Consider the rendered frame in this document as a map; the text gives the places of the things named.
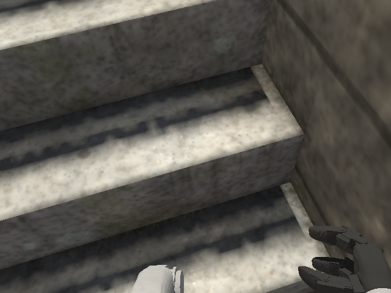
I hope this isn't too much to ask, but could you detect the left robot thigh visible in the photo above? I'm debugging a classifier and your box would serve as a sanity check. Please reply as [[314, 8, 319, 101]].
[[130, 265, 184, 293]]

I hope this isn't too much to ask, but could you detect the robot right hand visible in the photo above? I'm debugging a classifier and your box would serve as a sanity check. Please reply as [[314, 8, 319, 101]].
[[298, 225, 391, 293]]

